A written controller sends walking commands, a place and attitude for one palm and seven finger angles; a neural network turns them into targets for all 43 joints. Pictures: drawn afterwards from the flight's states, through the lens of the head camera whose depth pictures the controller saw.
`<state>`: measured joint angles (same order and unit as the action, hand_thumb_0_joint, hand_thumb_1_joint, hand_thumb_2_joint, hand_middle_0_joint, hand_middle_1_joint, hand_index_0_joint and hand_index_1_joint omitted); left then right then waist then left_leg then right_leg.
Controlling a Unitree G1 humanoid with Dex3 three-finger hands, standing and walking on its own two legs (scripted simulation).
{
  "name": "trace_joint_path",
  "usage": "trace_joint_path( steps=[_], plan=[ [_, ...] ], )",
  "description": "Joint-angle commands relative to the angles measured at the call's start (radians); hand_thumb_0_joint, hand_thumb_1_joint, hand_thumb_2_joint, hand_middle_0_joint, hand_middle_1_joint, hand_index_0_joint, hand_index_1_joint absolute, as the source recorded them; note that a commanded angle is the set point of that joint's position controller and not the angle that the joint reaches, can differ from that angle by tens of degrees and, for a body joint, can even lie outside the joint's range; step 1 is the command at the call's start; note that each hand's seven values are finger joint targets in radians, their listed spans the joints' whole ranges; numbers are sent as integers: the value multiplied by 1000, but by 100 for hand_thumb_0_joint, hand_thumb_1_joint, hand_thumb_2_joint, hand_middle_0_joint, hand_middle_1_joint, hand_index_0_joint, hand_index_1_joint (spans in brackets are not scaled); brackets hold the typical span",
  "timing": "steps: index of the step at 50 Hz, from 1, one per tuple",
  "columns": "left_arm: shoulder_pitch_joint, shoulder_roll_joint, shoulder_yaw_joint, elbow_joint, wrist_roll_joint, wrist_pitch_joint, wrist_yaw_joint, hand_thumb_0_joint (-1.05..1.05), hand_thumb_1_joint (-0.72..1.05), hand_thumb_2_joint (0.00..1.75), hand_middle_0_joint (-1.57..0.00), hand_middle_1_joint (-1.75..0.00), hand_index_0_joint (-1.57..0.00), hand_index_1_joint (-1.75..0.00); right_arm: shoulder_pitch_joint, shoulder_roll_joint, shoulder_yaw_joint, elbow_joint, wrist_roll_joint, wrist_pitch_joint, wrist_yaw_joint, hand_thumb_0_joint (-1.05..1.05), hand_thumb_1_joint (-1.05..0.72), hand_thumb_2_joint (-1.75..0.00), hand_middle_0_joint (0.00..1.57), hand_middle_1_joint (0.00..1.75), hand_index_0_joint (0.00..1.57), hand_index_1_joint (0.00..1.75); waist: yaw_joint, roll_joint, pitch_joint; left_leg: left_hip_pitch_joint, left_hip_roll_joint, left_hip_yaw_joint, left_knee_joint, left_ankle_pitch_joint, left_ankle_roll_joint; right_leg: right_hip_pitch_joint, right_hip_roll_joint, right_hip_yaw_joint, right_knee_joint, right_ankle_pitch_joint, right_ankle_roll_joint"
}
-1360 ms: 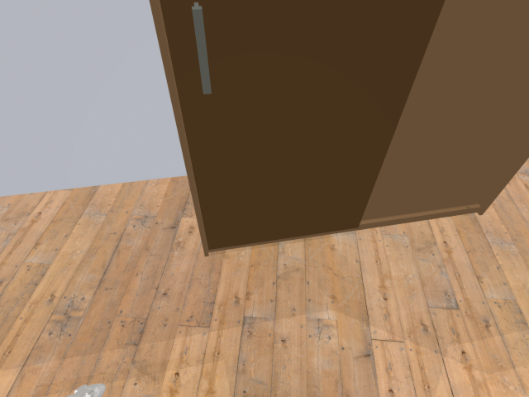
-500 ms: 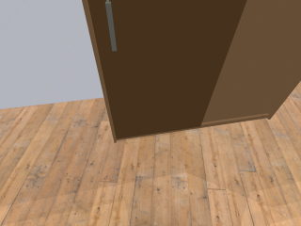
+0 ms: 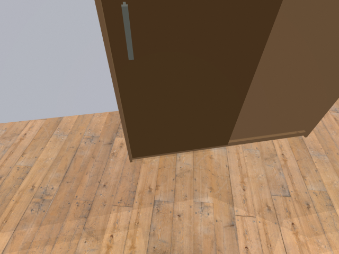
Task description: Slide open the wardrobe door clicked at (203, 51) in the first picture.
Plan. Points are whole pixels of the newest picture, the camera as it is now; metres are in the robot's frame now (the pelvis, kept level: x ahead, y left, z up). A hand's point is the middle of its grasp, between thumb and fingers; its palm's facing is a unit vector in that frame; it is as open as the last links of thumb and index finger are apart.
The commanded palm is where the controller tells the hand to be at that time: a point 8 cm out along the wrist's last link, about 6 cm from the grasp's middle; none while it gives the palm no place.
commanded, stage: look at it before walking up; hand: left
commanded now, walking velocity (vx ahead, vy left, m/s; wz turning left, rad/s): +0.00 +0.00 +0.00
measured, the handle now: (127, 32) +0.82 +0.22 +0.15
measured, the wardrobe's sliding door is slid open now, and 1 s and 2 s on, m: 0.00 0.00 0.00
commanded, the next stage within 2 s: turn to face it in 0.08 s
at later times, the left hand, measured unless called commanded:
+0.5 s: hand out of the picture +0.05 +0.22 -0.17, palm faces +0.04 -0.95 -0.30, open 7.4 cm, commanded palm none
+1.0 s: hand out of the picture -0.04 +0.18 -0.17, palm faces +0.23 -0.93 -0.28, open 7.4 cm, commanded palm none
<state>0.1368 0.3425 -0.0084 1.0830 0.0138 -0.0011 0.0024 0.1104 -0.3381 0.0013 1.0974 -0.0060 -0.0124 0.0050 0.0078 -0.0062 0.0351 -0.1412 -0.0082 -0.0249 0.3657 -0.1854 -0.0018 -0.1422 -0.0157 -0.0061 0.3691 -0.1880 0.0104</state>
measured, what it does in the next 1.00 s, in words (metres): stands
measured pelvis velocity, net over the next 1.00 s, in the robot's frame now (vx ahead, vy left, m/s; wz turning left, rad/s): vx -0.03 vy -0.03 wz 0.20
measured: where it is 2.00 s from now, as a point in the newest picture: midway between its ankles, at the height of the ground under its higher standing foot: outside the picture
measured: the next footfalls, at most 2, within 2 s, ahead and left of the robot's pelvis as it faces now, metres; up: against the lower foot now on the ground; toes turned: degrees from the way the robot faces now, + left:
left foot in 1.30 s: +0.03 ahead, +0.13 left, +0.00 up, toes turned +19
right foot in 1.78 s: +0.34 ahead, -0.13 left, +0.00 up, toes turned +0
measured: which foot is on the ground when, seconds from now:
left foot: down 0.00-0.92, up 0.94-1.00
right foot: down 0.00-1.00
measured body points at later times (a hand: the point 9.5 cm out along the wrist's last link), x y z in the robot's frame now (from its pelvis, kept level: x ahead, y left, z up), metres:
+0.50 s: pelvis +0.00 +0.00 -0.01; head +0.01 +0.00 +0.44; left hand +0.05 +0.27 -0.15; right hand +0.07 -0.27 -0.15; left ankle +0.01 +0.12 -0.75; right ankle +0.01 -0.13 -0.75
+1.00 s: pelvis -0.03 -0.03 -0.01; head -0.02 -0.04 +0.44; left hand -0.05 +0.22 -0.15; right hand +0.05 -0.26 -0.17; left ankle -0.02 +0.11 -0.72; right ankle -0.04 -0.12 -0.75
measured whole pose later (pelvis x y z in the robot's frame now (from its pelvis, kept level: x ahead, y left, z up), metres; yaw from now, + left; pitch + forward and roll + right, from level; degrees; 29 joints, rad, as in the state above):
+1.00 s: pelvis -0.03 -0.03 -0.01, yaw +11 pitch -1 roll +1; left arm 0.28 0.19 0.02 1.01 0.02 0.01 0.03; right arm 0.25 -0.22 -0.05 1.03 -0.02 0.05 -0.01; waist 0.01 0.03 0.02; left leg -0.40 -0.05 -0.09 0.76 -0.37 -0.01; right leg -0.17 0.00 -0.06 0.51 -0.32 -0.04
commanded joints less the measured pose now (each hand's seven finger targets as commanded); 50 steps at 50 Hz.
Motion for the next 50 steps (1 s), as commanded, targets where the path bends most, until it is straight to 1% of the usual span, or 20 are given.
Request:
trace_joint_path(
  steps=[1, 12, 19, 25, 28, 29, 31, 34, 35, 37, 39, 40, 42, 43, 44, 45, 46, 47, 48, 50],
  plan=[
    [-33, 200, 43, -63, -2, -27, 9, 0, 90, 90, -20, -30, -20, -30, -44, -206, -40, -57, -2, -22, -17, 0, -90, -90, 20, 30, 20, 30, -5, 14, -59, -1, 119, -94, -66, 103, 26, 12, -110, 97, -70, 82, -36],
    [-30, 204, 48, -64, -2, -24, 10, 0, 90, 90, -20, -30, -20, -30, -38, -204, -39, -59, 0, -18, -15, 0, -90, -90, 20, 30, 20, 30, -4, 5, -68, -11, 118, -101, -54, 128, 27, 27, -114, 79, -53, 89, -32],
    [37, 101, 34, -65, -3, 9, 25, 0, 90, 90, -20, -30, -20, -30, 20, -80, -20, -62, -4, 14, -11, 0, -90, -90, 20, 30, 20, 30, 2, -2, -56, -92, 100, -97, 26, 152, 10, 9, -139, 53, 10, 87, -10],
    [49, 109, 49, -100, -1, 18, 31, 0, 90, 90, -20, -30, -20, -30, 58, -57, -31, -89, -5, 31, -9, 0, -90, -90, 20, 30, 20, 30, -1, -66, -50, -146, 62, -82, 137, 93, 4, -37, -199, 74, 13, 22, -47],
    [46, 97, 54, -121, 1, 21, 33, 0, 90, 90, -20, -30, -20, -30, 85, -40, -40, -95, -6, 35, -9, 0, -90, -90, 20, 30, 20, 30, -12, -61, -51, -139, 57, -85, 176, 68, 8, -88, -210, 67, 25, -29, -60],
    [39, 89, 55, -128, 1, 22, 33, 0, 90, 90, -20, -30, -20, -30, 95, -35, -42, -97, -7, 36, -9, 0, -90, -90, 20, 30, 20, 30, -15, -54, -44, -149, 63, -101, 168, 57, 13, -103, -201, 53, 39, -64, -56],
    [39, 61, 57, -138, 2, 25, 33, 0, 90, 90, -20, -30, -20, -30, 103, -37, -45, -104, -10, 33, -8, 0, -90, -90, 20, 30, 20, 30, -16, 15, -23, -183, 88, -167, 104, 43, 31, -116, -147, 8, 96, -130, -28],
    [73, 6, 54, -137, 1, 28, 35, 0, 90, 90, -20, -30, -20, -30, 95, -75, -56, -120, -11, 26, -15, 0, -90, -90, 20, 30, 20, 30, -2, 193, -4, -247, 186, -388, -86, -29, 107, -92, -28, -54, 266, -170, 17],
    [84, -6, 53, -135, 2, 28, 35, 0, 90, 90, -20, -30, -20, -30, 101, -75, -59, -126, -9, 23, -20, 0, -90, -90, 20, 30, 20, 30, -3, 208, -15, -224, 204, -426, -110, -5, 135, -110, -17, -36, 331, -209, 16],
    [96, -16, 55, -138, 2, 26, 35, 0, 90, 90, -20, -30, -20, -30, 126, -71, -66, -128, -9, 20, -28, 0, -90, -90, 20, 30, 20, 30, -7, 210, -43, -143, 218, -438, -96, 108, 177, -176, -14, 0, 417, -291, 10],
    [125, -38, 56, -136, -3, 24, 35, 0, 90, 90, -20, -30, -20, -30, 124, -55, -70, -132, -11, 24, -33, 0, -90, -90, 20, 30, 20, 30, -2, 203, -76, -83, 211, -413, -56, 204, 194, -193, -7, 13, 400, -296, 11],
    [136, -49, 54, -134, -5, 21, 33, 0, 90, 90, -20, -30, -20, -30, 127, -52, -72, -132, -12, 25, -35, 0, -90, -90, 20, 30, 20, 30, -2, 186, -93, -53, 193, -394, -30, 260, 187, -180, 1, 10, 347, -277, 13],
    [172, -62, 52, -126, -6, 11, 32, 0, 90, 90, -20, -30, -20, -30, 139, -42, -76, -132, -9, 28, -35, 0, -90, -90, 20, 30, 20, 30, 5, 140, -135, -41, 155, -348, 34, 316, 155, -95, 15, -6, 186, -173, 21],
    [194, -63, 53, -119, -7, 6, 35, 0, 90, 90, -20, -30, -20, -30, 140, -33, -76, -130, -4, 30, -33, 0, -90, -90, 20, 30, 20, 30, 15, 111, -144, -79, 124, -326, 68, 271, 123, -11, 9, -12, 59, -80, 25],
    [211, -31, 61, -110, -3, 2, 39, 0, 90, 90, -20, -30, -20, -30, 134, -3, -74, -133, 3, 30, -29, 0, -90, -90, 20, 30, 20, 30, 19, 36, -136, -189, 78, -268, 125, 148, 77, 99, -56, 38, -16, -13, 16],
    [219, 31, 72, -110, 7, -6, 45, 0, 90, 90, -20, -30, -20, -30, 136, 51, -64, -151, 8, 29, -25, 0, -90, -90, 20, 30, 20, 30, 16, -159, -116, -329, -19, -133, 252, -48, 16, 152, -233, 223, -71, 21, -42],
    [216, 56, 74, -118, 7, -9, 43, 0, 90, 90, -20, -30, -20, -30, 102, 61, -64, -168, -2, 30, -25, 0, -90, -90, 20, 30, 20, 30, 32, -241, -65, -367, -46, -49, 358, -264, -10, 81, -364, 332, -120, 48, -133],
    [206, 33, 72, -117, 8, -14, 41, 0, 90, 90, -20, -30, -20, -30, 112, 41, -73, -156, -13, 35, -21, 0, -90, -90, 20, 30, 20, 30, 24, -200, -63, -354, -7, -58, 458, -293, -6, 31, -368, 314, -140, -74, -170],
    [191, 11, 72, -118, 11, -15, 38, 0, 90, 90, -20, -30, -20, -30, 107, 37, -75, -144, -20, 38, -16, 0, -90, -90, 20, 30, 20, 30, 21, -224, 9, -386, 14, -56, 530, -271, 2, -21, -324, 317, -178, -228, -175],
    [211, -22, 60, -94, 11, -24, 27, 0, 90, 90, -20, -30, -20, -30, 109, 54, -74, -118, -24, 31, -2, 0, -90, -90, 20, 30, 20, 30, 6, -140, 88, -418, 31, -4, 615, -192, 4, -41, -261, 258, -200, -300, -165]
  ],
)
